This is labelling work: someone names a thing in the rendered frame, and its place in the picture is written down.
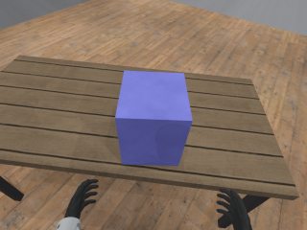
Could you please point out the robot left hand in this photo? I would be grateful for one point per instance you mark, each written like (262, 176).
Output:
(78, 200)

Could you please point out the robot right hand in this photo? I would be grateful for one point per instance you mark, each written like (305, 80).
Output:
(238, 215)

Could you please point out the carton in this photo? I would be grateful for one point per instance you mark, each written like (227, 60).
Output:
(153, 118)

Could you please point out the robot left forearm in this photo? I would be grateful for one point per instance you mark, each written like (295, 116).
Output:
(69, 223)

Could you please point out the table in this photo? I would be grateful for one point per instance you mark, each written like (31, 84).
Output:
(59, 115)

